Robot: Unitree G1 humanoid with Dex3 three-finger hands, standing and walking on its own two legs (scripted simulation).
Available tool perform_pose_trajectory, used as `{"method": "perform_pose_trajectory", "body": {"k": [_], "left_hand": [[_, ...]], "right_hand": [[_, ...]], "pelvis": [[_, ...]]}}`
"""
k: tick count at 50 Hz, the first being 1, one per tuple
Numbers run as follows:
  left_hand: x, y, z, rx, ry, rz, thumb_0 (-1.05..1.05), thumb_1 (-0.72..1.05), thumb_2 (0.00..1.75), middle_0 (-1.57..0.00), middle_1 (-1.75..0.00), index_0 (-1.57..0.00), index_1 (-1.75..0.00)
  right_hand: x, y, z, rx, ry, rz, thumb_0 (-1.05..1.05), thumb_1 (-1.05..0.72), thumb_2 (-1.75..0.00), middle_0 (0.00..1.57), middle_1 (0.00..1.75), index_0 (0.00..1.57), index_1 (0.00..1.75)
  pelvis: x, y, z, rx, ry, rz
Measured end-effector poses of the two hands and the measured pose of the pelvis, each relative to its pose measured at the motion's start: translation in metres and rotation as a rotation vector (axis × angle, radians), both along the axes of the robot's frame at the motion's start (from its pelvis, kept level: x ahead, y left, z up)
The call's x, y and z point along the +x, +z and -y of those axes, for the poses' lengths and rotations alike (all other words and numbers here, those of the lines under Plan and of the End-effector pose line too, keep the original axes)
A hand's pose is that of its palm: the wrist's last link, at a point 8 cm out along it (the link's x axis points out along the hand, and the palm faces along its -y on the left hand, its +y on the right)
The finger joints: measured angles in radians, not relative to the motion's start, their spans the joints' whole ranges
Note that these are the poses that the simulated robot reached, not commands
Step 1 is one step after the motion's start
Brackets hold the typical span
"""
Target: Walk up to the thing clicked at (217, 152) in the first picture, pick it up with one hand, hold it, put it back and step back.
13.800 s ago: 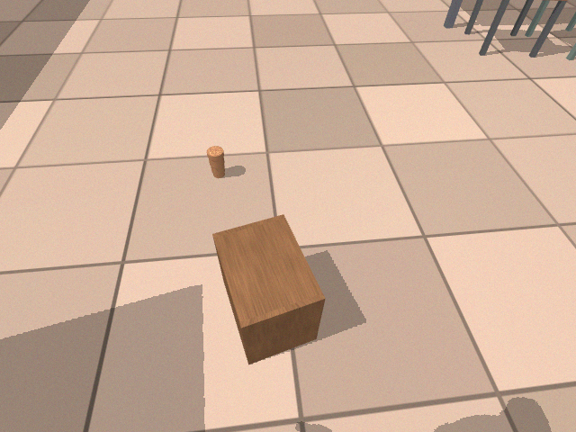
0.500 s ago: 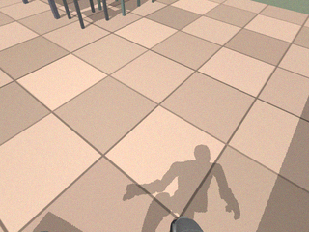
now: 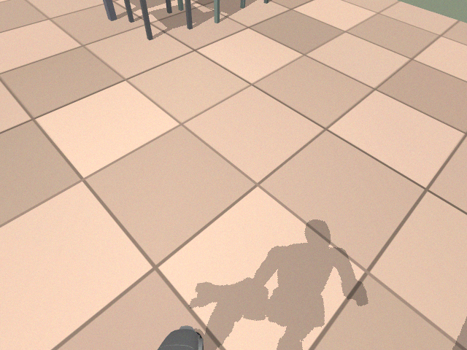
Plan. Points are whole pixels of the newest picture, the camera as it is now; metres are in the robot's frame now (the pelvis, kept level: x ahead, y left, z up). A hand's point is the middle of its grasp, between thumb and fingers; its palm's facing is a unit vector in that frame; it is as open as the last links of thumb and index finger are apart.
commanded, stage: walk up
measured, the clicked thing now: out of the picture +0.16 +1.36 -0.68
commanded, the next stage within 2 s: none
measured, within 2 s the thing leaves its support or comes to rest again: neither
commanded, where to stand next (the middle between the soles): +0.49 +0.00 m, yaw +0 degrees
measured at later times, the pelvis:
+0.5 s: pelvis +0.20 -0.05 +0.00, yaw +10 degrees
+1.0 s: pelvis +0.38 -0.08 -0.01, yaw +31 degrees
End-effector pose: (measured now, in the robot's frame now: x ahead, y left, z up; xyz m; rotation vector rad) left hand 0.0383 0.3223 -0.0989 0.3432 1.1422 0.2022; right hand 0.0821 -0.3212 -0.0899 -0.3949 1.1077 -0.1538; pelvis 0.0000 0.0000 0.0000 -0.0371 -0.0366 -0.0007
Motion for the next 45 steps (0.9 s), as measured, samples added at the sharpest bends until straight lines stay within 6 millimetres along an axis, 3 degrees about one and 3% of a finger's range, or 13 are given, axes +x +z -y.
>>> {"method": "perform_pose_trajectory", "body": {"k": [5, 13, 18, 22, 26, 29, 35, 40, 45], "left_hand": [[0.036, -0.023, -0.013, -0.015, 0.016, -0.065, 0.0, 0.91, 0.9, -0.21, -0.3, -0.21, -0.3], [0.117, -0.006, -0.006, -0.045, -0.03, -0.018, 0.01, 0.91, 0.9, -0.21, -0.3, -0.21, -0.3], [0.161, 0.005, 0.002, -0.022, -0.05, -0.021, 0.0, 0.91, 0.9, -0.21, -0.3, -0.21, -0.3], [0.215, 0.02, 0.016, 0.009, -0.01, 0.08, 0.01, 0.91, 0.9, -0.21, -0.3, -0.21, -0.3], [0.259, 0.033, 0.039, 0.047, 0.037, 0.226, 0.0, 0.91, 0.9, -0.21, -0.3, -0.21, -0.3], [0.265, 0.043, 0.057, 0.055, 0.093, 0.253, 0.0, 0.91, 0.9, -0.21, -0.3, -0.21, -0.3], [0.244, 0.053, 0.078, 0.05, 0.238, 0.195, 0.0, 0.9, 0.9, -0.21, -0.3, -0.21, -0.3], [0.224, 0.035, 0.088, 0.037, 0.371, 0.136, 0.0, 0.9, 0.9, -0.21, -0.3, -0.21, -0.3], [0.205, 0.006, 0.1, -0.002, 0.492, 0.064, 0.0, 0.9, 0.9, -0.21, -0.3, -0.21, -0.3]], "right_hand": [[0.055, 0.004, -0.019, -0.022, 0.017, 0.068, 0.0, -0.9, -0.9, 0.2, 0.3, 0.2, 0.3], [0.084, 0.02, -0.026, -0.004, -0.034, 0.053, 0.0, -0.9, -0.9, 0.2, 0.3, 0.21, 0.3], [0.102, 0.011, -0.01, 0.013, -0.049, 0.01, 0.0, -0.9, -0.9, 0.2, 0.3, 0.21, 0.3], [0.118, 0.0, 0.01, 0.027, -0.002, -0.129, 0.0, -0.9, -0.9, 0.2, 0.3, 0.21, 0.3], [0.162, -0.018, 0.043, 0.014, 0.071, -0.212, 0.0, -0.89, -0.9, 0.21, 0.3, 0.21, 0.3], [0.216, -0.018, 0.054, -0.006, 0.137, -0.211, 0.01, -0.9, -0.9, 0.2, 0.3, 0.21, 0.3], [0.34, 0.006, 0.055, 0.006, 0.291, -0.076, 0.01, -0.9, -0.9, 0.2, 0.3, 0.2, 0.3], [0.425, 0.019, 0.041, -0.014, 0.41, -0.018, 0.0, -0.9, -0.9, 0.2, 0.3, 0.2, 0.3], [0.501, 0.023, 0.006, -0.038, 0.536, 0.008, 0.0, -0.9, -0.9, 0.2, 0.3, 0.2, 0.3]], "pelvis": [[0.045, -0.009, -0.015, 0.03, -0.004, 0.006], [0.104, 0.01, -0.013, 0.032, -0.001, 0.024], [0.141, 0.011, -0.001, 0.05, 0.005, 0.019], [0.171, 0.01, 0.024, 0.049, 0.123, -0.004], [0.204, -0.001, 0.053, 0.057, 0.192, -0.014], [0.225, 0.006, 0.066, 0.07, 0.26, -0.009], [0.271, 0.023, 0.081, 0.093, 0.329, -0.011], [0.306, 0.019, 0.09, 0.061, 0.415, 0.0], [0.34, 0.008, 0.09, 0.029, 0.49, 0.003]]}}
